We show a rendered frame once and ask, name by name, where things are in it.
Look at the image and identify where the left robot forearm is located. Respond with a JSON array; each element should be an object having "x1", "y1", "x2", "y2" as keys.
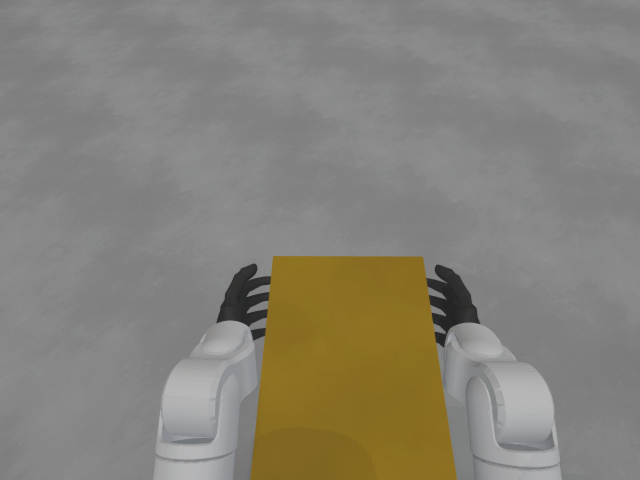
[{"x1": 153, "y1": 321, "x2": 258, "y2": 480}]

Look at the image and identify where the carton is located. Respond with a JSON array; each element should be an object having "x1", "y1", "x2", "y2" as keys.
[{"x1": 250, "y1": 256, "x2": 457, "y2": 480}]

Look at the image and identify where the right robot hand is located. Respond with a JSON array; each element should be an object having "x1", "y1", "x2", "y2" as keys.
[{"x1": 426, "y1": 265, "x2": 480, "y2": 348}]

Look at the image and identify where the left robot hand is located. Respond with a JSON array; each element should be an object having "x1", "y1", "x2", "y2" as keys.
[{"x1": 216, "y1": 264, "x2": 271, "y2": 341}]

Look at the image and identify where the right robot forearm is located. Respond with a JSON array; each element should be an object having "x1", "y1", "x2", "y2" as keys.
[{"x1": 443, "y1": 323, "x2": 562, "y2": 480}]

